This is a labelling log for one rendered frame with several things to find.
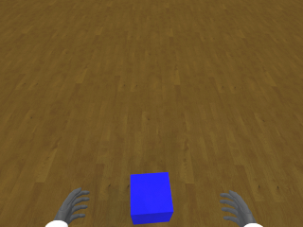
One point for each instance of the robot left hand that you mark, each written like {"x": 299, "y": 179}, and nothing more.
{"x": 68, "y": 206}

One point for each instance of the carton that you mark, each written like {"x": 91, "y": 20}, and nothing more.
{"x": 151, "y": 200}

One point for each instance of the robot right hand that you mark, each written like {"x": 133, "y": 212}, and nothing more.
{"x": 243, "y": 214}

